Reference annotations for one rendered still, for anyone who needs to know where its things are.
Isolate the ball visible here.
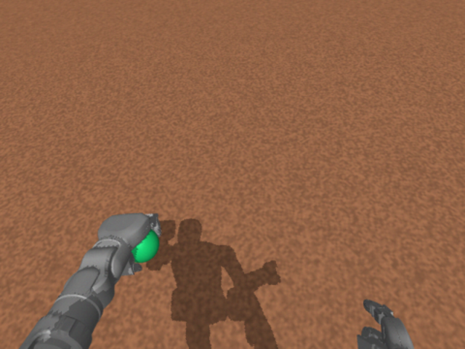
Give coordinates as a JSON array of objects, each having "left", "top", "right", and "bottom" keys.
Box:
[{"left": 132, "top": 230, "right": 159, "bottom": 263}]

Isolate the left robot arm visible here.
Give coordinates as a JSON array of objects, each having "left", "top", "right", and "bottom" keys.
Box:
[{"left": 19, "top": 236, "right": 131, "bottom": 349}]

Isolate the right robot hand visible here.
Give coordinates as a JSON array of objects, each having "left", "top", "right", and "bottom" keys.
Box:
[{"left": 357, "top": 300, "right": 414, "bottom": 349}]

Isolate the left robot hand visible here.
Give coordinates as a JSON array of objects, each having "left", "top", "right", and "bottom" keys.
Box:
[{"left": 97, "top": 213, "right": 161, "bottom": 276}]

